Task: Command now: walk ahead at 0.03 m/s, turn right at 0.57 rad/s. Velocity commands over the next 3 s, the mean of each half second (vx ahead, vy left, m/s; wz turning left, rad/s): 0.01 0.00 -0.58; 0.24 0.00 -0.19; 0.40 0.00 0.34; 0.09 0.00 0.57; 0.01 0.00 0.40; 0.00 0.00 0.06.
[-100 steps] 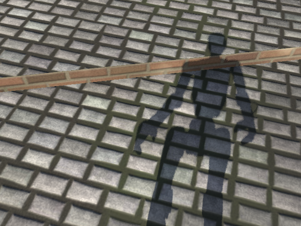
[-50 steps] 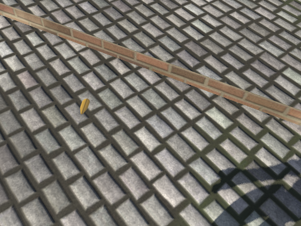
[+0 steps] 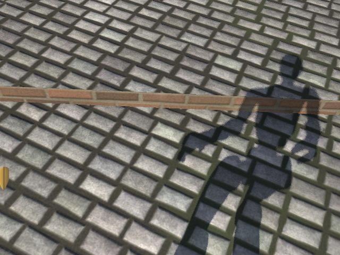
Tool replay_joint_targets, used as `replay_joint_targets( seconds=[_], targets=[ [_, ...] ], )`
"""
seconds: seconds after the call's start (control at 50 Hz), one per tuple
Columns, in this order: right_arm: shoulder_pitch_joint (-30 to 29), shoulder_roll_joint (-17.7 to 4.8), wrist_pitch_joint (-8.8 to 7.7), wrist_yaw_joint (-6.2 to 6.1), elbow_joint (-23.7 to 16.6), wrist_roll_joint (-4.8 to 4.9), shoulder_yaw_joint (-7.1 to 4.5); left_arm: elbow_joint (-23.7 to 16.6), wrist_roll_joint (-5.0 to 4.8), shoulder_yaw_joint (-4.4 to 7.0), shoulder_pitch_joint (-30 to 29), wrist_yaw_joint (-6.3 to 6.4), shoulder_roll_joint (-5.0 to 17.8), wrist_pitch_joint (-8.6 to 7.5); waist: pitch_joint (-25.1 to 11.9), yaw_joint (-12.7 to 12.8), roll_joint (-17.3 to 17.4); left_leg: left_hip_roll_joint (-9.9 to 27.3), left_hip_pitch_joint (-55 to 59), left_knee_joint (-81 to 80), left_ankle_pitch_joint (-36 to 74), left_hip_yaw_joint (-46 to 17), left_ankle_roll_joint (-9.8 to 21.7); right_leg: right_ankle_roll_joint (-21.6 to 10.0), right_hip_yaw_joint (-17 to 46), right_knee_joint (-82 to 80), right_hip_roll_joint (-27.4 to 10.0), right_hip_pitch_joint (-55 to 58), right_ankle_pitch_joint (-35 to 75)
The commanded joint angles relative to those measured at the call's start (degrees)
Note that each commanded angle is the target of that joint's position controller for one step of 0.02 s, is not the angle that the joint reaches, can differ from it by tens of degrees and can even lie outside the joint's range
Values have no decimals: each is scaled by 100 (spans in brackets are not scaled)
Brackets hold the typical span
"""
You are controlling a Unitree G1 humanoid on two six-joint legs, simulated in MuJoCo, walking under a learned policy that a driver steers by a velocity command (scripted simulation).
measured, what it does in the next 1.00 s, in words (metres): walks ahead, turning right: right foot, then left foot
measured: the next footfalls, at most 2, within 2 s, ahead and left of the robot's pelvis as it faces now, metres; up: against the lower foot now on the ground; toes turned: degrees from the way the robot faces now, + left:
right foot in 0.30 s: +0.04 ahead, -0.15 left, +0.00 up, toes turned -12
left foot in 0.78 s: +0.12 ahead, +0.05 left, +0.00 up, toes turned -21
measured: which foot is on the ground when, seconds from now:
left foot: down 0.00-0.30, up 0.32-0.76, down 0.78-1.00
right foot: up 0.00-0.28, down 0.30-0.78, up 0.80-1.00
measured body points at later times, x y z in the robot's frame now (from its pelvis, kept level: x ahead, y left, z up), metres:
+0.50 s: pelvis +0.01 -0.06 +0.00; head +0.05 -0.10 +0.45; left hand +0.24 +0.18 -0.07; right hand +0.08 -0.38 -0.11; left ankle +0.05 +0.10 -0.66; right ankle +0.00 -0.14 -0.74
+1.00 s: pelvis +0.12 -0.06 +0.01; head +0.15 -0.05 +0.45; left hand +0.37 +0.12 -0.10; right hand +0.04 -0.33 -0.10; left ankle +0.09 +0.07 -0.74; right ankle +0.13 -0.23 -0.68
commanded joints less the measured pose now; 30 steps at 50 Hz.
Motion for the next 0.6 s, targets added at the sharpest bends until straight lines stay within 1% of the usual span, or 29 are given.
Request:
replay_joint_targets(
  seconds=[0.02,0.06,0.12,0.16,0.2,0.22,0.24,0.26,0.28,0.3,0.32,0.34,0.36,0.38,0.4,0.42,0.44,0.46,0.5,0.56,0.58,0.6],
  targets=[
    [-170,-805,-51,-123,-409,0,-184,-477,-41,108,-161,-30,364,-37,-187,-94,1156,1364,788,-1050,1125,-1028,1081,219,-174,125,-286,-783,329],
    [58,-935,-18,-143,-350,-4,-239,-629,-15,56,-374,-65,268,-56,-354,-247,1168,1554,1230,-960,1668,-931,1200,290,-252,-378,-406,-808,269],
    [7,-1153,21,-90,-348,37,-330,-742,22,-17,-440,-149,144,-46,-511,-277,1191,1713,1251,-869,2111,-623,1231,246,-482,-1152,-560,-326,192],
    [-108,-1251,43,-33,-364,76,-370,-771,12,-18,-386,-191,163,-19,-535,-239,1255,1740,1011,-817,2317,-389,1195,158,-700,-1629,-538,159,227],
    [-122,-1305,41,26,-339,143,-396,-809,-2,13,-336,-230,223,25,-539,-213,1312,1804,959,-675,2398,-272,1127,32,-859,-2110,-476,468,322],
    [-136,-1331,30,49,-326,190,-407,-828,-6,31,-290,-253,237,49,-549,-173,1328,1845,967,-553,2407,-237,1057,-60,-902,-2418,-452,627,426],
    [-198,-1338,22,66,-318,252,-414,-812,-11,53,-173,-279,236,70,-566,-69,1297,1836,926,-348,2366,-143,934,-185,-980,-2892,-398,891,707],
    [-255,-1292,15,72,-300,320,-405,-740,-5,87,59,-291,238,79,-609,86,1221,1738,763,1,2177,47,727,-348,-1090,-3566,-277,1358,1231],
    [40,-1083,-9,91,-177,307,-350,-651,18,175,346,-247,417,75,-726,158,834,1482,321,643,1678,378,365,-551,-909,-4120,-197,2139,1955],
    [163,-777,-19,105,-260,58,-248,-698,7,348,642,-151,1032,45,-865,146,-521,918,-1055,2216,-165,861,-206,-989,649,-4294,-1262,3281,3932],
    [-224,-609,-21,44,-615,-127,-156,-853,185,363,577,-156,1439,-75,-930,178,-1426,70,-2421,3521,-2709,425,-553,-2312,2591,-4305,-2605,3222,4888],
    [-501,-922,4,7,-612,-19,-249,-814,245,277,646,-216,1091,-223,-1144,475,-685,162,-2436,4326,-2674,-337,-556,-2576,2355,-4427,-2556,3001,4584],
    [-498,-990,29,2,-600,88,-273,-739,207,195,390,-207,918,-311,-844,266,-622,266,-2489,4436,-2154,-454,-476,-2261,1758,-4429,-2186,2755,4223],
    [-372,-1027,44,-34,-474,72,-305,-725,115,172,94,-174,792,-330,-676,106,-369,348,-2475,4215,-1641,-489,-452,-1915,1364,-4424,-1807,2580,3782],
    [-362,-1104,57,-70,-449,17,-334,-749,39,121,-144,-138,677,-307,-591,17,-344,365,-2431,4008,-1271,-511,-473,-1733,1215,-4406,-1644,2444,3794],
    [-308,-1077,58,-60,-413,-6,-335,-767,43,82,-224,-101,646,-281,-652,-49,-397,264,-2157,4078,-1009,-454,-523,-1706,1087,-4394,-1514,2242,4110],
    [-221,-1006,55,-41,-378,6,-319,-768,75,68,-236,-72,647,-257,-761,-94,-385,173,-2004,4078,-828,-430,-569,-1720,1031,-4391,-1448,2200,4215],
    [-126,-936,59,-26,-325,40,-293,-758,94,50,-250,-44,618,-250,-858,-115,-365,142,-1928,3933,-694,-399,-612,-1730,945,-4385,-1423,2259,4237],
    [-189,-815,80,-22,-311,78,-233,-707,101,17,-194,-8,559,-243,-865,-42,-384,142,-1851,3352,-562,-376,-677,-1713,900,-4363,-1369,2359,4093],
    [-391,-701,92,6,-367,83,-160,-614,124,-1,-143,15,583,-207,-793,89,-479,179,-1521,2542,-525,-379,-690,-1697,992,-4322,-1359,2283,3595],
    [-392,-699,84,33,-370,96,-144,-568,120,-5,-62,9,587,-199,-823,148,-489,188,-1383,2296,-513,-346,-659,-1717,1072,-4431,-1347,2216,2759],
    [-447,-709,66,64,-390,125,-134,-525,109,-12,21,-12,598,-201,-730,234,-528,181,-1288,2054,-526,-300,-608,-1735,1206,-4594,-1319,2089,1598]
  ],
)
Over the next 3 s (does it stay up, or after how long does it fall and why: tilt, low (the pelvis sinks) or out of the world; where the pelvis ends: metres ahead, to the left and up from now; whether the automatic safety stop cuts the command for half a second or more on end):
stays up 0.44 -0.19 0.00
